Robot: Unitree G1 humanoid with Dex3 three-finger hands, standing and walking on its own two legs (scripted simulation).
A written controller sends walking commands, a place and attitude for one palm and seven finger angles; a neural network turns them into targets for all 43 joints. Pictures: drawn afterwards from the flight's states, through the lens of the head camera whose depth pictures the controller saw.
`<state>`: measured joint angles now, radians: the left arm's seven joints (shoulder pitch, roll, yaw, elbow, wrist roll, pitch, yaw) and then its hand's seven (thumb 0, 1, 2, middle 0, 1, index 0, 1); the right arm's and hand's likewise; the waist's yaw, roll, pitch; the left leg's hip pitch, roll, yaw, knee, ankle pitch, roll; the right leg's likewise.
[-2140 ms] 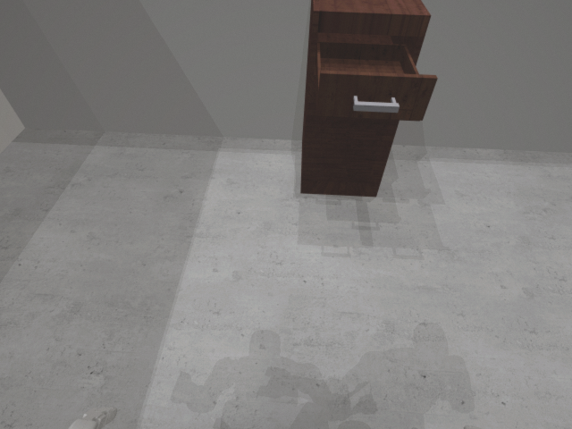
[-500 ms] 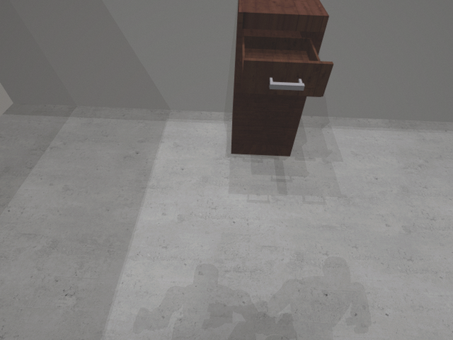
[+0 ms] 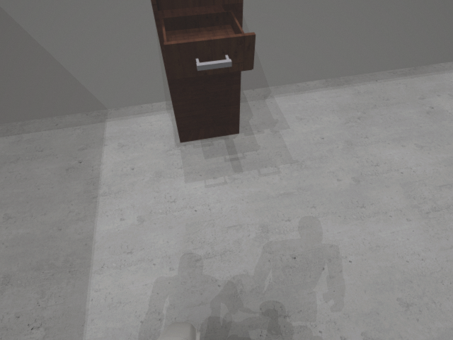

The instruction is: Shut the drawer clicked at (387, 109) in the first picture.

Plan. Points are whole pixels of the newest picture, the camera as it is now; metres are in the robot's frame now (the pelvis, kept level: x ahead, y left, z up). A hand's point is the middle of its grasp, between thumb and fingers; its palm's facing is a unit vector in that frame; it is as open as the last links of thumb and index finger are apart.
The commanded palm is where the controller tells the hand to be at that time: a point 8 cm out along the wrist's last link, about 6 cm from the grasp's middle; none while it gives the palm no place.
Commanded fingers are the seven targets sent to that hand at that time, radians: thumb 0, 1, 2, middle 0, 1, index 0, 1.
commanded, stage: walk to a spot facing it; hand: left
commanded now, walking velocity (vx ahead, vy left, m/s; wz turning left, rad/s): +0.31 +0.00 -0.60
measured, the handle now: (213, 62) +1.02 +0.16 -0.07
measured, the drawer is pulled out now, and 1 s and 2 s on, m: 0.29 0.29 0.29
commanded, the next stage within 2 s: none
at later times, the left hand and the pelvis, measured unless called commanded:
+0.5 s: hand (114, 294) +0.22 +0.28 -0.18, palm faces -0.22 -0.96 -0.17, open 7.4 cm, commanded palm none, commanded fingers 0.00 0.90 0.90 -0.20 -0.30 -0.20 -0.30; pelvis +0.13 +0.09 +0.00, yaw -18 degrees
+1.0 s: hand (212, 202) +0.49 +0.10 -0.20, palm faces -0.55 -0.82 -0.15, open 7.3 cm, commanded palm none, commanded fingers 0.00 0.90 0.90 -0.20 -0.30 -0.20 -0.30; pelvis +0.31 +0.00 -0.03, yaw -35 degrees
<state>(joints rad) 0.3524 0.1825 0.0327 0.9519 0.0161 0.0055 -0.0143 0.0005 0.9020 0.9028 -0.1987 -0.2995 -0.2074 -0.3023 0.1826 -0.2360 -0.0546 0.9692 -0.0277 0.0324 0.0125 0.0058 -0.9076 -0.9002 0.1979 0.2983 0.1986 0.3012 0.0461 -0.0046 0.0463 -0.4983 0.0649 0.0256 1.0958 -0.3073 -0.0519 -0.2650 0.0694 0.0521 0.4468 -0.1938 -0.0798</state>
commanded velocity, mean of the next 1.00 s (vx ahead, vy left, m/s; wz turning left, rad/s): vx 0.33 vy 0.00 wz -0.57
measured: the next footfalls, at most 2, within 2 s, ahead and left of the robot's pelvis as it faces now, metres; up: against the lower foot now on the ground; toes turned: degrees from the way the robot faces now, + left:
left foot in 0.32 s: +0.14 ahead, +0.16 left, +0.00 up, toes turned -10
right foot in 0.90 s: +0.35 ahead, -0.06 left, +0.00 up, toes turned -39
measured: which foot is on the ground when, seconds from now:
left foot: up 0.00-0.30, down 0.32-0.88, up 0.90-1.00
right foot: down 0.00-0.32, up 0.34-0.88, down 0.90-1.00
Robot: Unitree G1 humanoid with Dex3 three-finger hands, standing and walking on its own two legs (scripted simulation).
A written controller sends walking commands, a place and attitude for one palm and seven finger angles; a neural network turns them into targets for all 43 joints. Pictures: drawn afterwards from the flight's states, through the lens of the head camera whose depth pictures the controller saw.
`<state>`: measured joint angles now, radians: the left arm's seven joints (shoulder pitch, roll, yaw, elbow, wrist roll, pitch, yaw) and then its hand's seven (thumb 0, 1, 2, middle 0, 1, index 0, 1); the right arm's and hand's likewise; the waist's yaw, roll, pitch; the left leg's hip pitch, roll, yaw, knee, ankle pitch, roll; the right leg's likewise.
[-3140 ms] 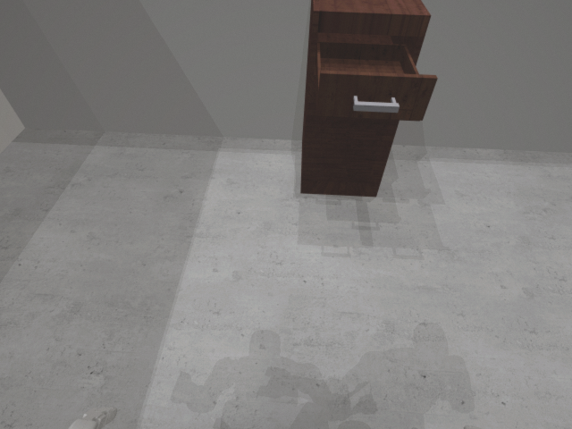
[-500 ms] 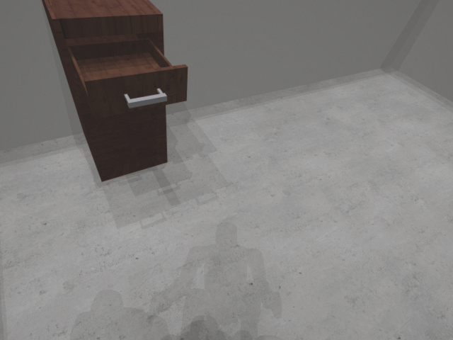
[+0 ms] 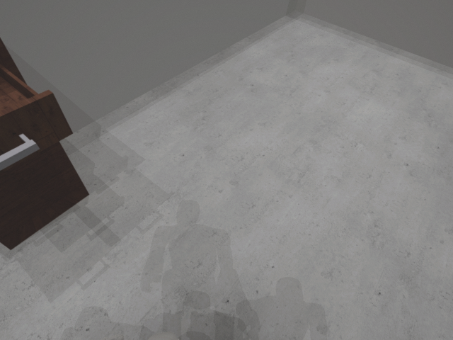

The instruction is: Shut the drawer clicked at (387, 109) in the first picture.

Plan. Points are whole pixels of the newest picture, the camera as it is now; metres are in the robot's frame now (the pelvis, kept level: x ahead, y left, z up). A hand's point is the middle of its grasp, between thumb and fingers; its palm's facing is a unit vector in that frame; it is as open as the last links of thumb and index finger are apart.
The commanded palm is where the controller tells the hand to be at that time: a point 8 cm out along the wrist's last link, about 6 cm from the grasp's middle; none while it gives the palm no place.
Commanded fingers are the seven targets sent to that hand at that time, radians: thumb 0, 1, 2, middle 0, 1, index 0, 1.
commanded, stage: walk to a spot facing it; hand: left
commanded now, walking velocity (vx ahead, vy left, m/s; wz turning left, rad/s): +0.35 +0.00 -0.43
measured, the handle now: (3, 154) +0.50 +0.54 -0.04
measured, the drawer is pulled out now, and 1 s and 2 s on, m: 0.29 0.29 0.29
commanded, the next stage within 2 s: none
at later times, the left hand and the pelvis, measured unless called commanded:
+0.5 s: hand (91, 296) +0.23 +0.28 -0.17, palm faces -0.16 -0.97 -0.18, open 7.4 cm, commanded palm none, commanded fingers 0.00 0.90 0.90 -0.20 -0.30 -0.20 -0.30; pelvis +0.22 +0.09 +0.01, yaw -17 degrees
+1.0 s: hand (179, 184) +0.50 +0.13 -0.14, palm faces -0.55 -0.79 -0.27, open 7.3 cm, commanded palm none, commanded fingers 0.00 0.90 0.90 -0.20 -0.30 -0.20 -0.30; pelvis +0.28 +0.04 +0.00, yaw -35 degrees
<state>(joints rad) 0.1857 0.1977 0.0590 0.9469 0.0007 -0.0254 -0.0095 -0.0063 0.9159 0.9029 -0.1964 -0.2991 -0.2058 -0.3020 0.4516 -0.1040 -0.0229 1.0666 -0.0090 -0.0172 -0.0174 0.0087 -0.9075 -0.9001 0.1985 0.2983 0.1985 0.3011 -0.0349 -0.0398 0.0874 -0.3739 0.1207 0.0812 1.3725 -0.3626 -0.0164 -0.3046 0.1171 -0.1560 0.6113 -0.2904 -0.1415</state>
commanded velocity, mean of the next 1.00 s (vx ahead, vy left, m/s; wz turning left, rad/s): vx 0.11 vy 0.00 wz -0.57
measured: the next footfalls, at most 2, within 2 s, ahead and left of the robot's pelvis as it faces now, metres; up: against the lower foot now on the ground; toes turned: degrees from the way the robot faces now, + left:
left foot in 0.38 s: +0.32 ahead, +0.17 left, +0.00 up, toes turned -4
right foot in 0.90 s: +0.30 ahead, -0.08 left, +0.00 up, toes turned -39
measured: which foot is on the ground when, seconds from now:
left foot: up 0.00-0.36, down 0.38-0.90, up 0.92-1.00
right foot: down 0.00-0.38, up 0.40-0.88, down 0.90-1.00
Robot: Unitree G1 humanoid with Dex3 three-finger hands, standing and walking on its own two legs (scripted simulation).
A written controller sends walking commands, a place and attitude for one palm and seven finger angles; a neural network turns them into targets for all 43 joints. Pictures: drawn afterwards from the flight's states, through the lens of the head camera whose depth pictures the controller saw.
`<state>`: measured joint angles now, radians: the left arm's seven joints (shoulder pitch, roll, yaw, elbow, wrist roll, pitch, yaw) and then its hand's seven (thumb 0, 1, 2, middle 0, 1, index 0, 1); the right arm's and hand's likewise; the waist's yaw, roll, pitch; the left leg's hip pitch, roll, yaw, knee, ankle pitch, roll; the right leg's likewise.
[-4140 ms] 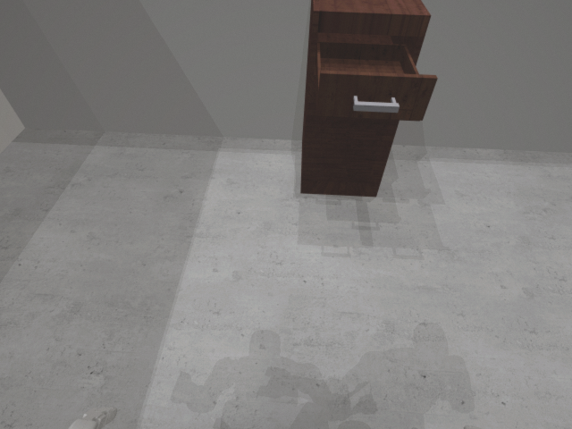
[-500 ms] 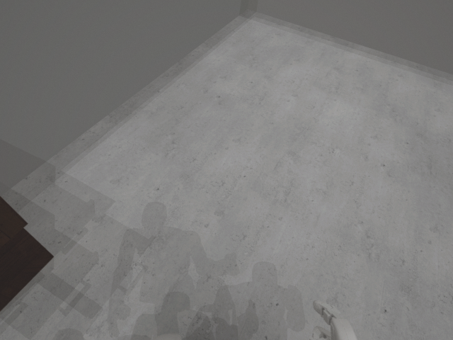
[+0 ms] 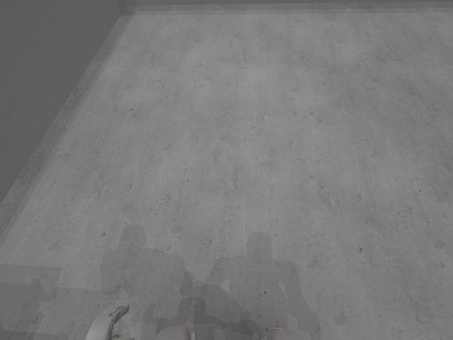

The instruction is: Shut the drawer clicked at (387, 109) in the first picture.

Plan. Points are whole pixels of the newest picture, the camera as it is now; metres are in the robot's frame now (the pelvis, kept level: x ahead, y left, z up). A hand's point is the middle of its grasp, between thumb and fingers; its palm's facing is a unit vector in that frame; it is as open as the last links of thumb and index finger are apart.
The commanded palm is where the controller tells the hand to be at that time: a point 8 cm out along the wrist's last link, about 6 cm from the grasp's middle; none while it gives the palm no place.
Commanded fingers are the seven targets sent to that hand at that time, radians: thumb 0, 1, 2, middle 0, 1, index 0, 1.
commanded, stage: walk to a spot facing it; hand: left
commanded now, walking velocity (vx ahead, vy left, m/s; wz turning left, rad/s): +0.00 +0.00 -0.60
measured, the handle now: out of the picture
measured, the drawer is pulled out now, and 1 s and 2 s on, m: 0.29 0.29 0.29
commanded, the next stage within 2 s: turn to face it in 1.74 s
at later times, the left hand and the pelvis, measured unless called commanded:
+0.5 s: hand out of the picture +0.13 +0.25 -0.16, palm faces -0.22 -0.96 -0.18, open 7.4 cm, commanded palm none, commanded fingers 0.00 0.90 0.90 -0.20 -0.30 -0.20 -0.30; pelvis +0.01 +0.06 +0.02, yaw -18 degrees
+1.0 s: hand (176, 312) +0.18 +0.11 -0.12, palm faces -0.55 -0.78 -0.28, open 7.3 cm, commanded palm none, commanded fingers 0.00 0.90 0.90 -0.20 -0.30 -0.20 -0.30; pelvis -0.02 +0.01 +0.02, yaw -37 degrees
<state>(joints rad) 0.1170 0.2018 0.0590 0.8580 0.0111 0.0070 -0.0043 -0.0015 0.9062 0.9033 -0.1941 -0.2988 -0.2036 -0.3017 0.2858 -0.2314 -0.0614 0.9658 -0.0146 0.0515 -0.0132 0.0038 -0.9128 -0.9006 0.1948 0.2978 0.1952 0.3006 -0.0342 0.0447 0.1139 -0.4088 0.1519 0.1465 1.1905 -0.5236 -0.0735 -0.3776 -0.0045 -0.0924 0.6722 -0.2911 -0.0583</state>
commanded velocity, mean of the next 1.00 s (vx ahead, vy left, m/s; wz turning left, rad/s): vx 0.03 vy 0.00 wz -0.60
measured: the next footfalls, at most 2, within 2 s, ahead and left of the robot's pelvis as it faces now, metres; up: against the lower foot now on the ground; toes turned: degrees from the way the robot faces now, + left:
left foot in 0.34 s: +0.07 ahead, +0.15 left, +0.00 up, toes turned -8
right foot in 0.80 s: -0.03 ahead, -0.07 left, +0.00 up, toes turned -37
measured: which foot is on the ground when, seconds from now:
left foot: up 0.00-0.32, down 0.34-0.82, up 0.84-1.00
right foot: down 0.00-0.34, up 0.36-0.78, down 0.80-1.00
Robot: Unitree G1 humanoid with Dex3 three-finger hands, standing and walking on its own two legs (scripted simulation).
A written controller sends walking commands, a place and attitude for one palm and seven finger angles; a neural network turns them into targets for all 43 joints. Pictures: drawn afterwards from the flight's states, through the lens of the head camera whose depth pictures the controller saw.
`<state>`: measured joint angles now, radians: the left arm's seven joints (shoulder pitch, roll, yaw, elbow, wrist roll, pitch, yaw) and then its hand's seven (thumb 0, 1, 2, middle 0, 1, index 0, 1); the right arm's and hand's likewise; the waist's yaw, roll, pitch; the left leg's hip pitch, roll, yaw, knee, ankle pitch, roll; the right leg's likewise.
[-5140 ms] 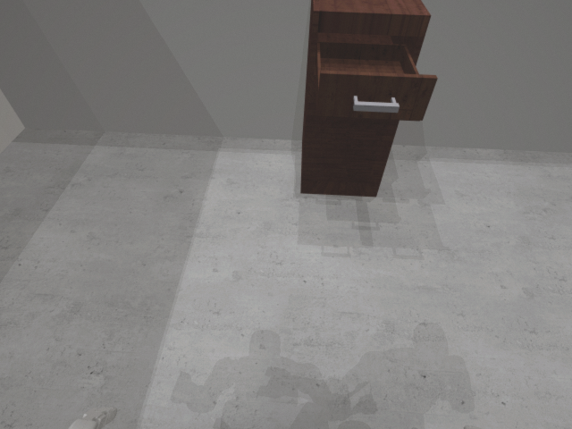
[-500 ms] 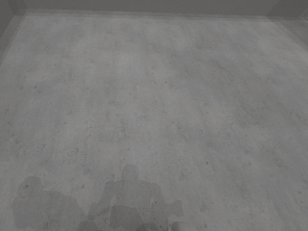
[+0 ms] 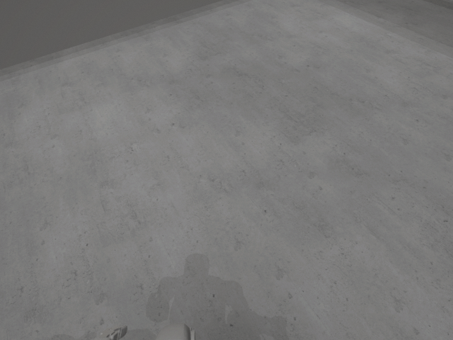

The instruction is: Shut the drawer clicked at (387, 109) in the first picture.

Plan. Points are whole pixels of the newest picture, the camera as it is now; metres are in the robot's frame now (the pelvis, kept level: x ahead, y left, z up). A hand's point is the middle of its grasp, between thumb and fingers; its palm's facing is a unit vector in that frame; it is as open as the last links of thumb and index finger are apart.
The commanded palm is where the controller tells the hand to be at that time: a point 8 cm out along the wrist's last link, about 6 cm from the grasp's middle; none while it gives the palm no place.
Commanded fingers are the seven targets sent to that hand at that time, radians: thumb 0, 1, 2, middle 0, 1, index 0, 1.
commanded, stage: walk to a spot facing it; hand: left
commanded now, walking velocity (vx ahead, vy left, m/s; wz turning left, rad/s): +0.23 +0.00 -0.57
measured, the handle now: out of the picture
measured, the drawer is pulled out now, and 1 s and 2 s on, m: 0.29 0.29 0.29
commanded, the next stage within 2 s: turn to face it in 0.74 s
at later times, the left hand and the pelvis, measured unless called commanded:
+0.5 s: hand out of the picture +0.12 +0.26 -0.18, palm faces -0.16 -0.97 -0.17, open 7.4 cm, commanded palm none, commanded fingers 0.00 0.90 0.90 -0.20 -0.30 -0.20 -0.30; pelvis +0.09 +0.06 +0.00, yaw -17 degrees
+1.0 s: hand (207, 242) +0.35 +0.08 -0.16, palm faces -0.54 -0.81 -0.24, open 7.3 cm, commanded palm none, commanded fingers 0.00 0.90 0.90 -0.20 -0.30 -0.20 -0.30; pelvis +0.13 +0.00 -0.02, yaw -30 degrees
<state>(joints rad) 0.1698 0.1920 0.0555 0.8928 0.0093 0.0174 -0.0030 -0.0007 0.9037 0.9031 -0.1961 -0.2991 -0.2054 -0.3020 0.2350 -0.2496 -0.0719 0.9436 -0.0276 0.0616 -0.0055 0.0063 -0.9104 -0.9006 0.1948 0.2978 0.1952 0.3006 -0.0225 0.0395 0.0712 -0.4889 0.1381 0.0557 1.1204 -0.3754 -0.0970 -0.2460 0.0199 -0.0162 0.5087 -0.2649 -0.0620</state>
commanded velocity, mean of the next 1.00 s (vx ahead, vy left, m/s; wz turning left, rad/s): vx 0.07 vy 0.00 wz -0.35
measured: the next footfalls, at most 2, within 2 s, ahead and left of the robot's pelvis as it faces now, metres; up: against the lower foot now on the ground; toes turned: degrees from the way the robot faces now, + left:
left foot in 0.36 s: +0.15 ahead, +0.14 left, +0.00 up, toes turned -7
right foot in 0.90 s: +0.14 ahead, -0.11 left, +0.00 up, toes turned -38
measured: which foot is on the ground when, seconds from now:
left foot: up 0.00-0.34, down 0.36-0.90, up 0.92-1.00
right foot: down 0.00-0.36, up 0.38-0.88, down 0.90-1.00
